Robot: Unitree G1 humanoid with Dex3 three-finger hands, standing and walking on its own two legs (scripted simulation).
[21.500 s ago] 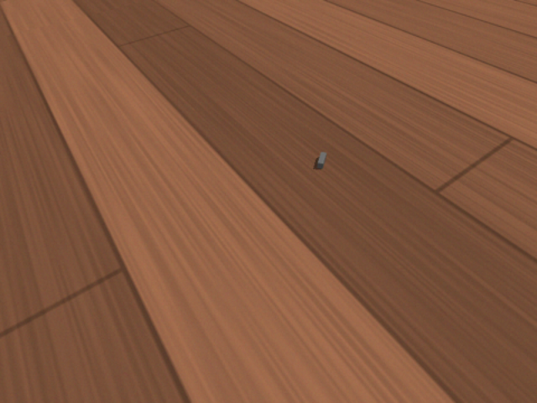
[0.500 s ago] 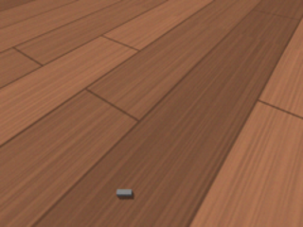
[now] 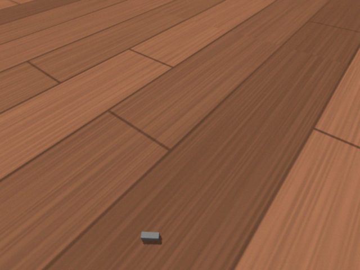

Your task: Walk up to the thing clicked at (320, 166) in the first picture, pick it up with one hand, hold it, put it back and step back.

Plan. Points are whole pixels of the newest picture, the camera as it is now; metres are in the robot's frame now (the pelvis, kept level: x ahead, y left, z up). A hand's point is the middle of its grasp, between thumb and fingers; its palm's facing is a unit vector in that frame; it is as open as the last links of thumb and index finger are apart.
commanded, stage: walk up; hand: left
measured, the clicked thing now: (150, 236) +0.44 +0.21 -0.76
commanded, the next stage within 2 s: none
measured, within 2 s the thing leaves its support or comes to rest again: neither
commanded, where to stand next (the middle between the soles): +0.05 +0.00 m, yaw -3 degrees
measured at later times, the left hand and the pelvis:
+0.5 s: hand out of the picture +0.16 +0.28 -0.17, palm faces -0.04 -0.93 -0.37, open 7.4 cm; pelvis +0.08 +0.02 -0.01, yaw +0 degrees
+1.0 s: hand out of the picture +0.12 +0.25 -0.17, palm faces +0.05 -0.94 -0.34, open 7.4 cm; pelvis +0.01 -0.01 -0.02, yaw +2 degrees
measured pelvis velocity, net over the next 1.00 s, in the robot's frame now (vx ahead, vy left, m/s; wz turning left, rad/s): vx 0.01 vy -0.01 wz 0.04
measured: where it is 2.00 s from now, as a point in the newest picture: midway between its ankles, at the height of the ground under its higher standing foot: outside the picture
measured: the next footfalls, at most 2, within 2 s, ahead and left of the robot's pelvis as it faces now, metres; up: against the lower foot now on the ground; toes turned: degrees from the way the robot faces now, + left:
right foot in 0.56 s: +0.17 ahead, -0.10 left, +0.00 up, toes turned +1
left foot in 0.92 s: +0.02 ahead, +0.11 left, +0.00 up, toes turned +1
